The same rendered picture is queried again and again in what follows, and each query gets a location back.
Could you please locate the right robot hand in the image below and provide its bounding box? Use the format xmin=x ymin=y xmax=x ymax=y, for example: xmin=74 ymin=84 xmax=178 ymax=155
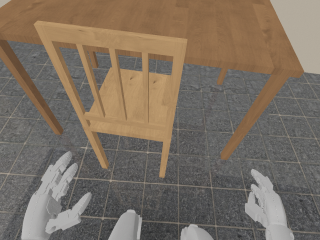
xmin=245 ymin=169 xmax=288 ymax=228

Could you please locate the robot thigh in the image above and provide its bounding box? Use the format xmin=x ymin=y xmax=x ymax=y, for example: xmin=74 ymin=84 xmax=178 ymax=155
xmin=108 ymin=212 xmax=142 ymax=240
xmin=180 ymin=226 xmax=214 ymax=240

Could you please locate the table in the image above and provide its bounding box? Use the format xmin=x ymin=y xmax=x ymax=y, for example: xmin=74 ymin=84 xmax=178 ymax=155
xmin=0 ymin=0 xmax=304 ymax=160

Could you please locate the robot left thigh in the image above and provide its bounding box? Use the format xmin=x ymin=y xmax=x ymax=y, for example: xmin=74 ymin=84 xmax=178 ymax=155
xmin=108 ymin=212 xmax=142 ymax=240

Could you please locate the left robot hand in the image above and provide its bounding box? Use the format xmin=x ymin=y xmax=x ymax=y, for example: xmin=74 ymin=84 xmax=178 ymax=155
xmin=21 ymin=151 xmax=92 ymax=240

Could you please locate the chair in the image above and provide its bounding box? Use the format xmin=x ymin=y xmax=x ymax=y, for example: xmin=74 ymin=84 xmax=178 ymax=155
xmin=34 ymin=20 xmax=188 ymax=178

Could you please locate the robot right thigh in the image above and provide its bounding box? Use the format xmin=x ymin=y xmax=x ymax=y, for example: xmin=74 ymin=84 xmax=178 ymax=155
xmin=180 ymin=226 xmax=214 ymax=240

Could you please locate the right robot forearm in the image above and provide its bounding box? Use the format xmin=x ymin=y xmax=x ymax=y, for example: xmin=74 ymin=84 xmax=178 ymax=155
xmin=265 ymin=224 xmax=295 ymax=240

